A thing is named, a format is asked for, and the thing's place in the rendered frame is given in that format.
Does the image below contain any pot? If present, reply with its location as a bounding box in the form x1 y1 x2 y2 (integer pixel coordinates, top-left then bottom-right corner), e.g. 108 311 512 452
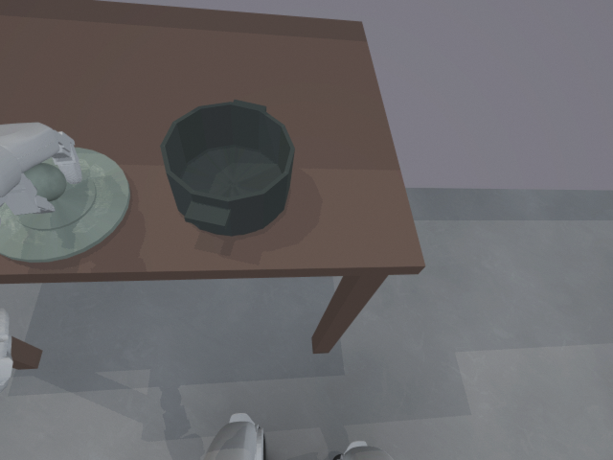
160 100 295 237

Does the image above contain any robot left shin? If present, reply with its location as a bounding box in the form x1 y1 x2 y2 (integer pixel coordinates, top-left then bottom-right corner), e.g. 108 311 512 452
229 413 255 425

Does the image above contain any table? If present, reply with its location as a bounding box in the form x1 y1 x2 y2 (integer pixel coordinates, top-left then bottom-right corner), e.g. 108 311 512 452
0 0 425 370

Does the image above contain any left robot hand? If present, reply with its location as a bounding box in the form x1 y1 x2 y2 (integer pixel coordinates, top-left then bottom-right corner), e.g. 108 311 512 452
0 123 82 215

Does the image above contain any robot left forearm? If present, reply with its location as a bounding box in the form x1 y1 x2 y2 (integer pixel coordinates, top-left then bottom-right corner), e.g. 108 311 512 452
0 146 22 225

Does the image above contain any knob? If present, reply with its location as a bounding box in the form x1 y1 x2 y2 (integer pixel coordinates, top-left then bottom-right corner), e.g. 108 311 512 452
23 163 66 201

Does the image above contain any robot left thigh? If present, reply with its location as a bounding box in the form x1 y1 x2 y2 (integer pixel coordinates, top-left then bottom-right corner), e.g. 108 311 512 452
203 422 263 460

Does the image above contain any lid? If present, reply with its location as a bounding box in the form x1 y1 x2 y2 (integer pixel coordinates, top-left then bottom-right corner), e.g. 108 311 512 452
0 148 130 263

